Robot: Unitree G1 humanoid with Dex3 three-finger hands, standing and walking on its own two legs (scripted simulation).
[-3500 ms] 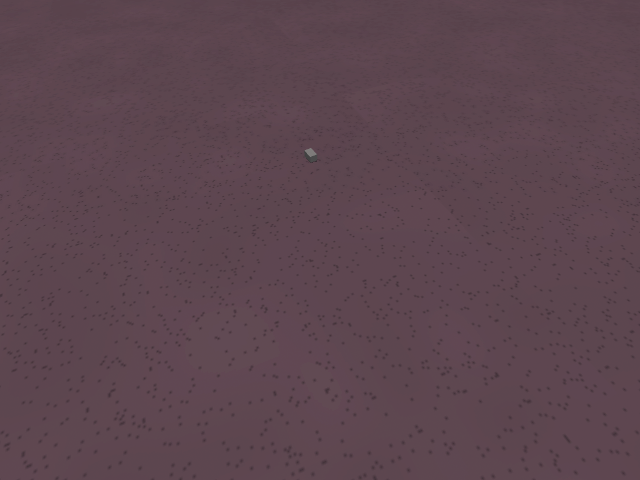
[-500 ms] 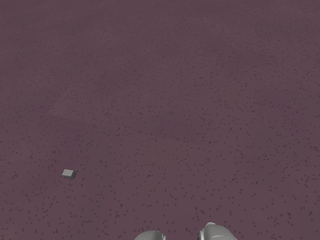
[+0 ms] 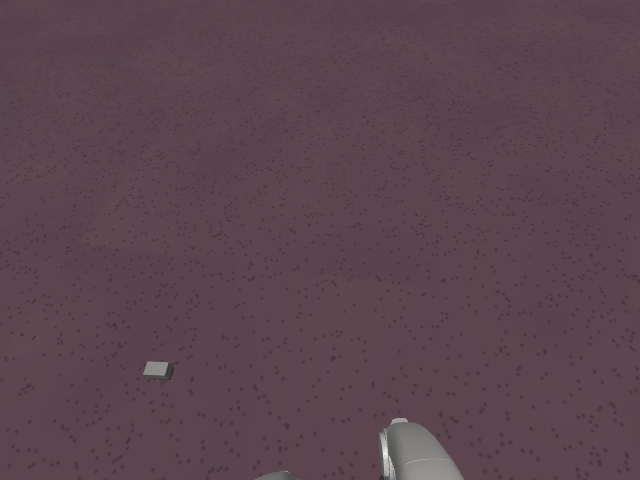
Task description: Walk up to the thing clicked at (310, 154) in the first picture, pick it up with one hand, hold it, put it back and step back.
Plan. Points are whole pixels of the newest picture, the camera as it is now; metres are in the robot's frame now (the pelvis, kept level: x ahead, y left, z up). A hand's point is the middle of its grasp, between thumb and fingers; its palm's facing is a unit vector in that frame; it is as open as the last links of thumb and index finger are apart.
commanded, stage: walk up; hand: left
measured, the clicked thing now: (158, 370) +0.52 +0.55 -0.72
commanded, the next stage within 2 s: none
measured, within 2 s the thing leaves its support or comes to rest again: neither
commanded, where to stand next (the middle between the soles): +0.10 +0.34 m, yaw -9 degrees
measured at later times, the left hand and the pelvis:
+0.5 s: hand out of the picture +0.08 +0.57 -0.13, palm faces -0.03 -0.76 -0.65, open 7.4 cm; pelvis +0.00 +0.23 -0.03, yaw -3 degrees
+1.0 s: hand out of the picture +0.10 +0.69 -0.14, palm faces -0.11 -0.86 -0.49, open 7.4 cm; pelvis +0.01 +0.40 -0.02, yaw -7 degrees
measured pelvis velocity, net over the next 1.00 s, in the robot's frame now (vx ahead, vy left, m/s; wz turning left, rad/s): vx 0.01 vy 0.40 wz -0.12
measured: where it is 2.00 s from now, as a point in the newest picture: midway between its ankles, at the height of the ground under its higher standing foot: outside the picture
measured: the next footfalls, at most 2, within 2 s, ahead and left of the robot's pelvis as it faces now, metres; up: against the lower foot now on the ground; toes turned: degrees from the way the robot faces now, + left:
right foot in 0.12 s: +0.13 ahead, -0.05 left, +0.00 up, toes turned -6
left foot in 0.46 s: +0.06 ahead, +0.38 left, +0.00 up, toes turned +0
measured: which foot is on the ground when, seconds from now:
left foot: down 0.00-0.12, up 0.14-0.44, down 0.46-0.76, up 0.78-0.94, down 0.96-1.00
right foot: up 0.00-0.10, down 0.12-0.48, up 0.50-0.72, down 0.74-0.98, up 1.00-1.00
